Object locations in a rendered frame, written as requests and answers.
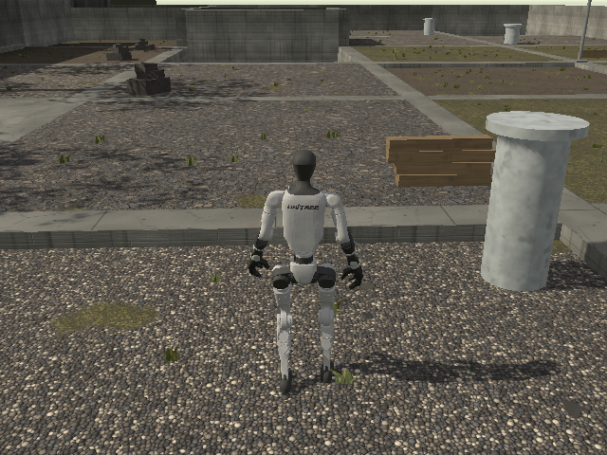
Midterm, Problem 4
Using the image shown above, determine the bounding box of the left robot hand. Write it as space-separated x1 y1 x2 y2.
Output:
248 257 269 278

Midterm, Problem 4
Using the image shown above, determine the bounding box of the right robot hand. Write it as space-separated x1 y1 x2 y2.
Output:
341 266 363 289

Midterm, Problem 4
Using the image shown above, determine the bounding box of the right robot shin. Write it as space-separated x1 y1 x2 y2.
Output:
321 309 334 371

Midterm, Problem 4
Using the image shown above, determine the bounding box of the right robot forearm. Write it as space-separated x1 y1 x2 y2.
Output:
340 229 360 269

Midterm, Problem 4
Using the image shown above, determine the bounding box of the right robot upper arm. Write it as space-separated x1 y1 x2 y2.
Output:
323 191 350 244

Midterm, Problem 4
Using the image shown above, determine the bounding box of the left robot forearm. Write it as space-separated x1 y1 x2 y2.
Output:
250 227 268 262

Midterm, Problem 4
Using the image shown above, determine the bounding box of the left robot shin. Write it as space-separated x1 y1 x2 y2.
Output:
277 314 291 380

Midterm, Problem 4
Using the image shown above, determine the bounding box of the robot shin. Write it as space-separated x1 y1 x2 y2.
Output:
277 314 291 380
321 309 334 371

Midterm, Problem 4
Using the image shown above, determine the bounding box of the left robot upper arm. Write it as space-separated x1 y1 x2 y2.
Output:
258 191 284 241

